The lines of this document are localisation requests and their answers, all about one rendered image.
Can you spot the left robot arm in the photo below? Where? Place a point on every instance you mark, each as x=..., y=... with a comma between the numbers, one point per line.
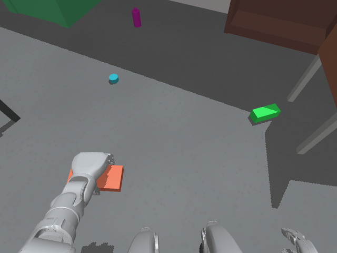
x=57, y=231

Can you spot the bookshelf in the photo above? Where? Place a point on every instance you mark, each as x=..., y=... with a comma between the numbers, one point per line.
x=301, y=25

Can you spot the armchair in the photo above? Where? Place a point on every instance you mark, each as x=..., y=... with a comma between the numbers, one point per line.
x=63, y=12

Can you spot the right robot hand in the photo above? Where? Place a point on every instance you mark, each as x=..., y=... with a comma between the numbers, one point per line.
x=298, y=239

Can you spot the chair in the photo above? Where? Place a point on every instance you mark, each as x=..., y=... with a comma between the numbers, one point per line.
x=327, y=57

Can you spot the left robot hand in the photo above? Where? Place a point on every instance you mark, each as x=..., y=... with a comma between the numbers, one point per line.
x=93, y=164

